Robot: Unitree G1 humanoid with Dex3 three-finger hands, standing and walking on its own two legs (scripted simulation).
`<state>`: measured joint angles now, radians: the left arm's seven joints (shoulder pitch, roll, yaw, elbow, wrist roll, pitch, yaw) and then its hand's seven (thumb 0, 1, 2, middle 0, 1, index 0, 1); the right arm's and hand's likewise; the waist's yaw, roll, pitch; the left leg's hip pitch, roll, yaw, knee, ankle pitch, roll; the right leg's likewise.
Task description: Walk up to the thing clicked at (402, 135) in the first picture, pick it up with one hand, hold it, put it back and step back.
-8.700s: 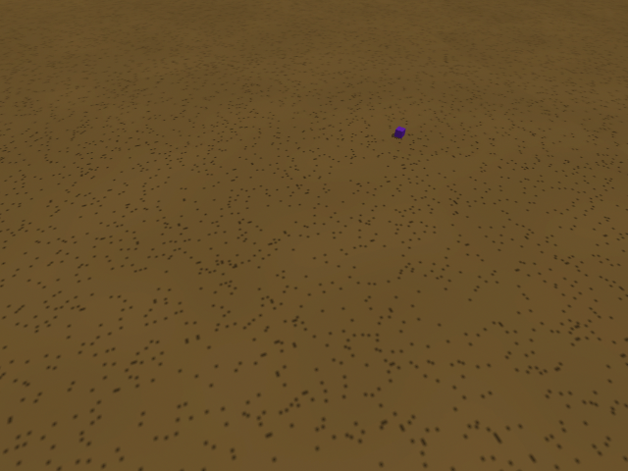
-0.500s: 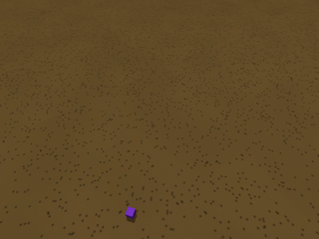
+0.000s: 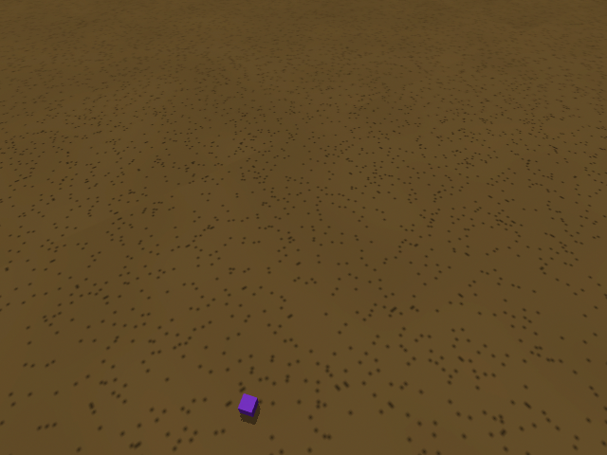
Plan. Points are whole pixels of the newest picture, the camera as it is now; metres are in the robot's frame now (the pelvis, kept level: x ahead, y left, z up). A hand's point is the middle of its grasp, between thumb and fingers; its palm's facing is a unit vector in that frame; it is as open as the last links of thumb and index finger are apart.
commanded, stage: stand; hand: left
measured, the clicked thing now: (248, 405) +0.41 +0.21 -0.76
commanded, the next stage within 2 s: walk up in 0.88 s
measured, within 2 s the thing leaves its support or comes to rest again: neither
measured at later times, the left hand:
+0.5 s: hand out of the picture +0.08 +0.25 -0.16, palm faces -0.03 -0.94 -0.34, open 7.4 cm
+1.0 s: hand out of the picture +0.08 +0.26 -0.16, palm faces -0.01 -0.94 -0.34, open 7.4 cm
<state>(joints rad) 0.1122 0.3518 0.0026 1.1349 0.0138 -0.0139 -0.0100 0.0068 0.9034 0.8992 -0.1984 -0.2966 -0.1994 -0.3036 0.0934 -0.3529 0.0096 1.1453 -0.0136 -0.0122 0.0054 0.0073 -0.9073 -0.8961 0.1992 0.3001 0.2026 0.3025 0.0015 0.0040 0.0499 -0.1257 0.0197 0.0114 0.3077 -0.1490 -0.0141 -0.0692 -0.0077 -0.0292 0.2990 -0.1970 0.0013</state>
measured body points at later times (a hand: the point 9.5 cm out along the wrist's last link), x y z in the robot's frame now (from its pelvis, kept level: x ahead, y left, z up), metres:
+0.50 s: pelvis +0.01 +0.00 +0.00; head +0.02 +0.00 +0.45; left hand +0.08 +0.30 -0.13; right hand +0.09 -0.30 -0.13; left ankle +0.01 +0.13 -0.75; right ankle -0.02 -0.12 -0.75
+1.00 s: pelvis +0.00 +0.00 +0.00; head +0.01 +0.01 +0.45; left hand +0.08 +0.31 -0.14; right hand +0.08 -0.30 -0.13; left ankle +0.01 +0.13 -0.75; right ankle -0.02 -0.12 -0.75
